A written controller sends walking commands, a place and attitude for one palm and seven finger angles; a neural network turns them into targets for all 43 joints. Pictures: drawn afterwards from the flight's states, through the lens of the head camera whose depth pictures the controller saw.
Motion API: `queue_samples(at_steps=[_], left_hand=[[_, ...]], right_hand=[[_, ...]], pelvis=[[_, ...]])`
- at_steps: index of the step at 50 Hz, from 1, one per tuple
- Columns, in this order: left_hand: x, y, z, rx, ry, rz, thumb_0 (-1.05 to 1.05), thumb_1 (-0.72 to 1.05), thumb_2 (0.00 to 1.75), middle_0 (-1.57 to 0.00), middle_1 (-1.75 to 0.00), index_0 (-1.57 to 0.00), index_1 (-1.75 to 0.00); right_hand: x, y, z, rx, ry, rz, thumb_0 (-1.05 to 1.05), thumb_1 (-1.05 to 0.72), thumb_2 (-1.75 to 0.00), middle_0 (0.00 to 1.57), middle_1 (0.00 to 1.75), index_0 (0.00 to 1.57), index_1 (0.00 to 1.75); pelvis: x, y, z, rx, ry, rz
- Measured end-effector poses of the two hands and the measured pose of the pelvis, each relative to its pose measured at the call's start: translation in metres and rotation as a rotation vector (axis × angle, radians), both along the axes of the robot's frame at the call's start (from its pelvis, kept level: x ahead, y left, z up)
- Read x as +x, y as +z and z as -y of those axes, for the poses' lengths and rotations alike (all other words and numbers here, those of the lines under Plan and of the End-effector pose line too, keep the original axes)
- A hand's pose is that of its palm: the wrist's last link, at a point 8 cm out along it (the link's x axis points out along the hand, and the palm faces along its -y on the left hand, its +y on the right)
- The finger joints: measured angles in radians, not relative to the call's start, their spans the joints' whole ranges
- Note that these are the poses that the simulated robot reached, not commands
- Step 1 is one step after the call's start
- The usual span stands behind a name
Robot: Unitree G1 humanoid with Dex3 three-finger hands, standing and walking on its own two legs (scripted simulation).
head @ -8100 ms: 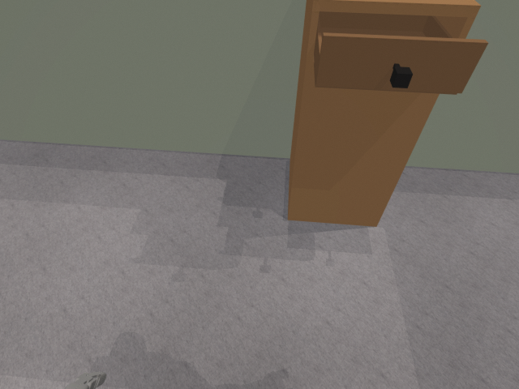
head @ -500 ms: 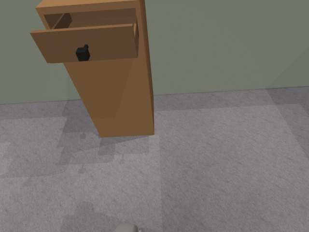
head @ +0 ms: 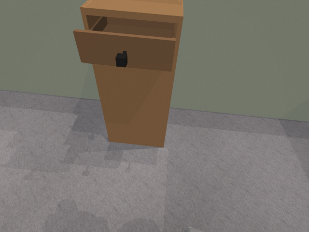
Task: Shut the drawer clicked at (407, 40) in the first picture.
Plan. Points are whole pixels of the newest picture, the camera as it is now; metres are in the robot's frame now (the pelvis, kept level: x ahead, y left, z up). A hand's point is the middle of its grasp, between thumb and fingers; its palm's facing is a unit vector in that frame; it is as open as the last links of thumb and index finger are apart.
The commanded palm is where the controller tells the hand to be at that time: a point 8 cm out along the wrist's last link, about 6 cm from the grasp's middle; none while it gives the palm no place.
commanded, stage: take the last steps up to it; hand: left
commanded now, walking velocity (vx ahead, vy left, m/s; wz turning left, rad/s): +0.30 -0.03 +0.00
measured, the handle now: (122, 57) +0.69 +0.18 +0.10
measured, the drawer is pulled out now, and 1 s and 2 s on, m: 0.16 0.16 0.16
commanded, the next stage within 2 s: come to a stop and stand still in 0.58 s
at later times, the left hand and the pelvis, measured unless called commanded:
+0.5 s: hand (117, 220) +0.19 +0.12 -0.16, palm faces +0.07 -0.97 -0.23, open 7.1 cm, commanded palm none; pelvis +0.15 -0.07 +0.00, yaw +1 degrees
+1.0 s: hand (108, 211) +0.22 +0.16 -0.19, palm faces +0.07 -0.98 -0.17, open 7.4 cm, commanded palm none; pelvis +0.23 -0.02 +0.00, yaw +0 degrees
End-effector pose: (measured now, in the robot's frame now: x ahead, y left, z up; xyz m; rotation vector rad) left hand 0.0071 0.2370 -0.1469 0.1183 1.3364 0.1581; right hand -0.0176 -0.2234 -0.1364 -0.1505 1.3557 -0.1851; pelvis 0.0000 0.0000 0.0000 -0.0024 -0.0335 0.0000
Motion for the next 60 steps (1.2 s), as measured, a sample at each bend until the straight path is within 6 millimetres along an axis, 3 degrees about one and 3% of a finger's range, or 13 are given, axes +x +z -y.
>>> queue_samples(at_steps=[8,12,14,17,22,26,33,39,43,46,50,54,60], left_hand=[[0.113,0.003,0.033,0.001,-0.097,0.106,0.01,0.91,0.9,-0.2,-0.3,-0.2,-0.3],[0.178,0.001,0.058,0.016,-0.137,0.202,0.01,0.9,0.9,-0.2,-0.3,-0.2,-0.3],[0.197,0.002,0.067,0.024,-0.125,0.254,0.0,0.9,0.9,-0.2,-0.3,-0.2,-0.3],[0.2,0.008,0.075,0.026,-0.079,0.261,0.0,0.9,0.9,-0.2,-0.3,-0.2,-0.3],[0.187,0.017,0.07,0.07,-0.006,0.19,-0.02,0.95,0.9,-0.2,-0.3,-0.21,-0.3],[0.172,0.015,0.068,0.059,0.005,0.098,-0.02,0.94,0.9,-0.2,-0.3,-0.2,-0.3],[0.15,0.002,0.07,-0.014,0.078,-0.039,0.0,0.92,0.9,-0.2,-0.3,-0.2,-0.3],[0.146,-0.02,0.06,-0.065,0.135,-0.16,0.0,0.91,0.9,-0.2,-0.3,-0.2,-0.3],[0.161,-0.018,0.052,-0.066,0.105,-0.204,0.0,0.91,0.9,-0.2,-0.3,-0.2,-0.3],[0.179,-0.014,0.043,-0.051,0.073,-0.192,0.0,0.9,0.9,-0.2,-0.3,-0.2,-0.3],[0.21,-0.012,0.029,-0.011,0.047,-0.12,0.0,0.9,0.9,-0.2,-0.3,-0.2,-0.3],[0.237,-0.007,0.022,0.035,0.03,-0.028,0.0,0.9,0.9,-0.2,-0.3,-0.2,-0.3],[0.26,0.006,0.04,0.093,-0.023,0.07,0.0,0.91,0.9,-0.2,-0.3,-0.2,-0.3]], right_hand=[[-0.038,-0.013,0.001,0.058,-0.113,-0.196,0.0,-0.91,-0.9,0.21,0.3,0.2,0.3],[-0.039,-0.025,0.013,0.09,-0.142,-0.289,0.0,-0.91,-0.9,0.21,0.3,0.2,0.3],[-0.026,-0.029,0.024,0.1,-0.133,-0.314,0.0,-0.91,-0.9,0.21,0.3,0.2,0.3],[0.015,-0.029,0.043,0.089,-0.099,-0.272,0.01,-0.91,-0.9,0.21,0.3,0.2,0.3],[0.117,-0.021,0.069,0.051,-0.039,-0.079,0.01,-0.91,-0.9,0.2,0.3,0.19,0.3],[0.193,-0.011,0.075,0.037,-0.001,0.063,0.0,-0.91,-0.9,0.2,0.3,0.19,0.3],[0.294,0.001,0.053,0.029,0.098,0.174,0.0,-0.91,-0.9,0.2,0.3,0.19,0.3],[0.351,-0.001,0.015,0.002,0.169,0.204,0.0,-0.91,-0.9,0.2,0.3,0.19,0.3],[0.36,0.001,-0.006,0.006,0.141,0.193,0.0,-0.91,-0.9,0.2,0.3,0.19,0.3],[0.362,0.005,-0.005,-0.009,0.089,0.209,-0.02,-0.93,-0.9,0.21,0.3,0.2,0.3],[0.351,0.009,0.012,-0.035,0.064,0.192,-0.03,-0.94,-0.9,0.21,0.3,0.2,0.3],[0.326,0.006,0.034,-0.048,0.046,0.152,-0.02,-0.93,-0.9,0.21,0.3,0.2,0.3],[0.28,-0.012,0.07,-0.015,-0.002,0.09,0.0,-0.91,-0.9,0.21,0.3,0.2,0.3]], pelvis=[[0.047,-0.008,0.021,0.02,-0.015,-0.003],[0.079,-0.022,0.042,0.023,-0.012,-0.006],[0.09,-0.026,0.051,0.015,0.002,0.002],[0.107,-0.02,0.06,0.01,0.017,0.012],[0.135,-0.005,0.067,0.005,0.025,0.002],[0.157,-0.001,0.065,-0.003,0.022,-0.007],[0.197,-0.001,0.048,-0.023,0.033,-0.015],[0.233,-0.014,0.021,-0.022,0.037,-0.015],[0.242,-0.009,0.012,-0.009,0.012,-0.007],[0.241,-0.005,0.01,-0.014,0.004,-0.008],[0.234,-0.004,0.016,-0.017,-0.005,-0.015],[0.226,-0.004,0.028,-0.015,-0.006,-0.02],[0.214,-0.009,0.055,0.004,-0.003,-0.021]])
